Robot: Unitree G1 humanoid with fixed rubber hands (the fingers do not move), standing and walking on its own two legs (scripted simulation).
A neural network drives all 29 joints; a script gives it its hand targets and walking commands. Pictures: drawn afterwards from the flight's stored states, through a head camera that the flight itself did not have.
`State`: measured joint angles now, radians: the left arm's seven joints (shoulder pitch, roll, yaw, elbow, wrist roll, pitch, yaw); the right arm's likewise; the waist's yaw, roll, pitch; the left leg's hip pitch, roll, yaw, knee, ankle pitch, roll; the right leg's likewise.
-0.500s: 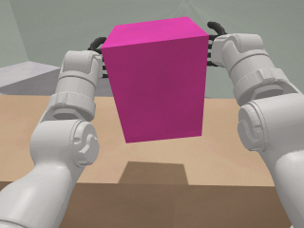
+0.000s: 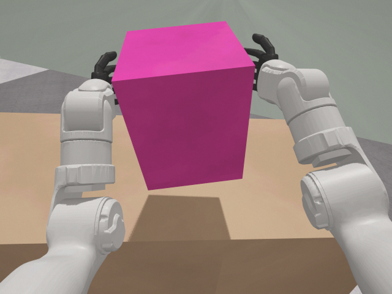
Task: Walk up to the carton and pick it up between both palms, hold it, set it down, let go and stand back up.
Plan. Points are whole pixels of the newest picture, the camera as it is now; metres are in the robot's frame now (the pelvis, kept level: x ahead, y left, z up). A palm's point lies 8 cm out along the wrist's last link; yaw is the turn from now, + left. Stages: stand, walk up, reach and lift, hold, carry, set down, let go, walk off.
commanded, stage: hold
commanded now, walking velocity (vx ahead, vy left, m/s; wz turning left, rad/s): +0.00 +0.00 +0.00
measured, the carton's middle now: (186, 106) +0.41 +0.00 +0.27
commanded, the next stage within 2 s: none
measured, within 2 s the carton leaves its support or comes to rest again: neither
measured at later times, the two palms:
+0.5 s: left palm (111, 74) +0.34 +0.13 +0.35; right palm (294, 56) +0.33 -0.16 +0.39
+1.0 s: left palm (97, 82) +0.37 +0.16 +0.33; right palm (263, 74) +0.37 -0.13 +0.35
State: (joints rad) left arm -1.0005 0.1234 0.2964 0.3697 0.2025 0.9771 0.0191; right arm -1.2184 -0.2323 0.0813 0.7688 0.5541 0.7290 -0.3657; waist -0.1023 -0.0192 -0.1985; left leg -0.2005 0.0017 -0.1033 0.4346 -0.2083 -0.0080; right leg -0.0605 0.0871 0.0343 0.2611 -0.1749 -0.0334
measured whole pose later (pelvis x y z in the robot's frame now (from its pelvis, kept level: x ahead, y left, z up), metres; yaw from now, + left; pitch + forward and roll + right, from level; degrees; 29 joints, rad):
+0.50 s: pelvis -0.03 +0.00 +0.00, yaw -1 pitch +0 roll -1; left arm -1.30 0.13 0.35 0.92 0.21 0.86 0.04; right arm -1.52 -0.28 -0.03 1.29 0.33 0.68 -0.22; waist -0.02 0.00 -0.29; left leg -0.25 -0.01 -0.08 0.39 -0.14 -0.01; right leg -0.18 0.07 0.05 0.34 -0.17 -0.03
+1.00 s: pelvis +0.00 -0.01 +0.00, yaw +0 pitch -2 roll -2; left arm -1.09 0.18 0.33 0.57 0.18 0.91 0.00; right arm -1.25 -0.21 0.11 0.85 0.51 0.71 -0.36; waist -0.06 0.00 -0.21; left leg -0.18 0.01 -0.10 0.42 -0.20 -0.02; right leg -0.06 0.10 0.04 0.27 -0.18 -0.04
